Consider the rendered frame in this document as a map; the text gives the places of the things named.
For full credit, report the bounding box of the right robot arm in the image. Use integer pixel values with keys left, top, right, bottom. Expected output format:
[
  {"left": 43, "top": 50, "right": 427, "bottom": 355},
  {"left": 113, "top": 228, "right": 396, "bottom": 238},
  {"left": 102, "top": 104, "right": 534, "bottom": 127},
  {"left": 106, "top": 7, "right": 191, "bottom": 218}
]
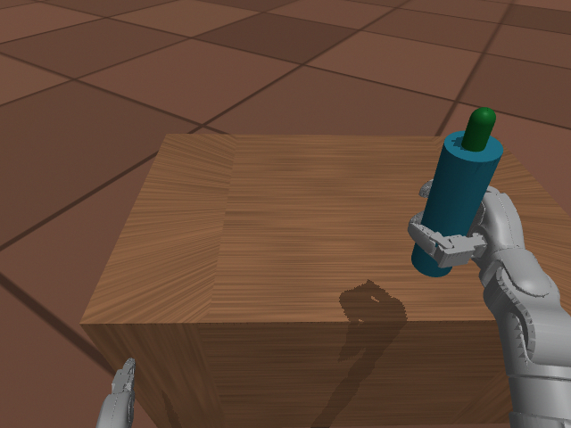
[{"left": 479, "top": 248, "right": 571, "bottom": 428}]

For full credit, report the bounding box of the left robot hand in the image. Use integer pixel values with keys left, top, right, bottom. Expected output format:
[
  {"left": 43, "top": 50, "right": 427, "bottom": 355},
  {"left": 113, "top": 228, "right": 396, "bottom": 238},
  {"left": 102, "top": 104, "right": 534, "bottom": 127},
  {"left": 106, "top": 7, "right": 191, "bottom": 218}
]
[{"left": 95, "top": 358, "right": 136, "bottom": 428}]

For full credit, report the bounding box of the bottle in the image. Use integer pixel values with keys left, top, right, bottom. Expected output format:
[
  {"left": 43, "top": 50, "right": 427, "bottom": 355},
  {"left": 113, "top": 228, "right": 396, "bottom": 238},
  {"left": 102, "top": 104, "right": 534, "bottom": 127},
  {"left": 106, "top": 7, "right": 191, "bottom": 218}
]
[{"left": 411, "top": 107, "right": 503, "bottom": 277}]

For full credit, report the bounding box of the right robot hand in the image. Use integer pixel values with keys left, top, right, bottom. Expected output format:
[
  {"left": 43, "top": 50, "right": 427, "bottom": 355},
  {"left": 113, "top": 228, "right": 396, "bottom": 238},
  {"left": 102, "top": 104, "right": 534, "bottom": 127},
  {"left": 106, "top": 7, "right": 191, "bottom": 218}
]
[{"left": 408, "top": 179, "right": 525, "bottom": 268}]

